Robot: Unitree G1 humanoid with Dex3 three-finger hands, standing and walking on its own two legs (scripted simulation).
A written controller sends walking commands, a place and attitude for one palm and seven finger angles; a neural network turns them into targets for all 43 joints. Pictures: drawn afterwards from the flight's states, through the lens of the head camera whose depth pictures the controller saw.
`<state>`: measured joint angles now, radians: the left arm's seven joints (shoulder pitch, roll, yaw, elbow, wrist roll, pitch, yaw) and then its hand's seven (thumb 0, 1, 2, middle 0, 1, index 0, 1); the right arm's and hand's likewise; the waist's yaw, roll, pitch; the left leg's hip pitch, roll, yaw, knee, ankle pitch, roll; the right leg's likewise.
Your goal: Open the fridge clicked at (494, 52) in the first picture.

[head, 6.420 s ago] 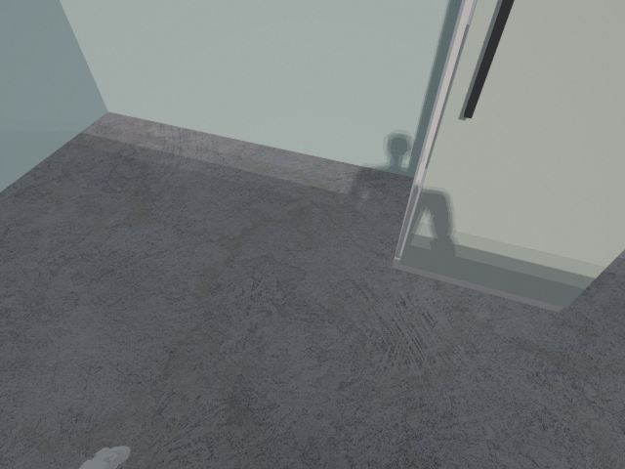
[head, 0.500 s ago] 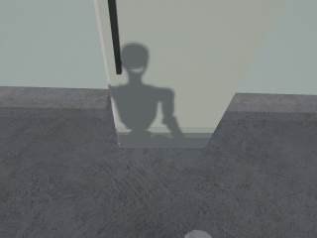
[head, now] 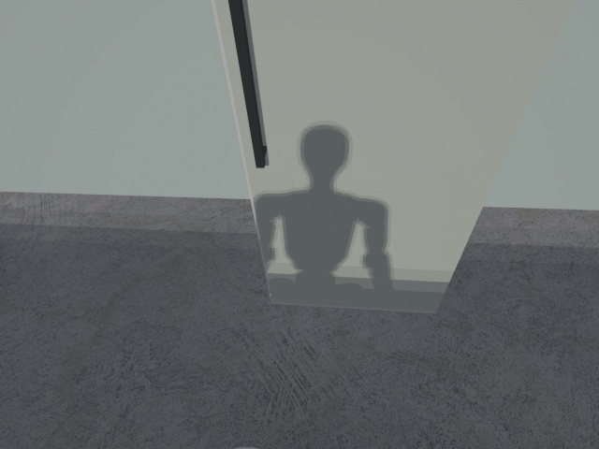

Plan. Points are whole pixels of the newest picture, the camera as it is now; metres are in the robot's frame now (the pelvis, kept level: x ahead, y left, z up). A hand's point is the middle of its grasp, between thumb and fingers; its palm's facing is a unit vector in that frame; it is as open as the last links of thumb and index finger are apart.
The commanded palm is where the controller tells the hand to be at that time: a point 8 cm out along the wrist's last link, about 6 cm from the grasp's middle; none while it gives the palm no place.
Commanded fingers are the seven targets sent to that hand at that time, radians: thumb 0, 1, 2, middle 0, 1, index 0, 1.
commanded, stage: take the last steps up to it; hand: left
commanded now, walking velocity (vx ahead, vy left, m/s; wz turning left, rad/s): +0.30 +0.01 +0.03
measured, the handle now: (251, 82) +0.71 +0.13 +0.17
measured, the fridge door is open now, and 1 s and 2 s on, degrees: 0 0 0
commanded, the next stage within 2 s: come to a stop and stand still in 0.60 s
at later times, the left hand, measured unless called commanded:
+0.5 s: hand out of the picture +0.12 +0.27 -0.18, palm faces +0.06 -0.99 -0.15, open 7.4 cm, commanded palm none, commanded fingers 0.00 0.90 0.90 -0.20 -0.30 -0.20 -0.30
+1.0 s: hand (205, 356) +0.32 +0.21 -0.17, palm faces +0.02 -0.97 -0.22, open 7.2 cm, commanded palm none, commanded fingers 0.00 0.90 0.90 -0.20 -0.30 -0.20 -0.30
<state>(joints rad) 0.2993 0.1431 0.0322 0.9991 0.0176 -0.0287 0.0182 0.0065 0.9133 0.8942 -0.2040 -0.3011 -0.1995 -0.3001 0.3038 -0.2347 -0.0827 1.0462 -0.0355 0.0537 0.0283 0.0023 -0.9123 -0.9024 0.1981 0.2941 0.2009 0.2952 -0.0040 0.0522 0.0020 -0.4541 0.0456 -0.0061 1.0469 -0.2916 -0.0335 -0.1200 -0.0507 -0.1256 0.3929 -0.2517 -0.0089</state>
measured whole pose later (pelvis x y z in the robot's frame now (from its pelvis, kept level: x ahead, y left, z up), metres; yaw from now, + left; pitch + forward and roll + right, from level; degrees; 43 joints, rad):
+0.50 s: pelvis +0.11 +0.09 +0.00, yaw -1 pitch -2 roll -1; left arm 0.28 0.19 0.06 1.10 0.02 0.00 0.00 0.01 0.91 0.90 -0.20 -0.30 -0.19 -0.30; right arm 0.35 -0.13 -0.03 1.09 -0.02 -0.07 -0.03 -0.01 -0.94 -0.90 0.20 0.29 0.20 0.30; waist 0.02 -0.04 0.02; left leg -0.03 0.00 0.16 0.33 -0.27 0.06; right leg -0.54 -0.09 -0.06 1.09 -0.23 0.03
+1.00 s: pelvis +0.21 +0.04 -0.02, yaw +0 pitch -1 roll +1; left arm 0.09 0.12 0.04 1.01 0.02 -0.01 0.04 -0.01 0.93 0.89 -0.20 -0.30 -0.20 -0.30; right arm 0.27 -0.15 -0.05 1.08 0.00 0.03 -0.03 0.00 -0.91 -0.90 0.20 0.29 0.20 0.30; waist -0.01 0.04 0.11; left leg -0.37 0.04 0.03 0.96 -0.52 -0.03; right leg -0.35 -0.04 -0.15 0.54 -0.17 -0.06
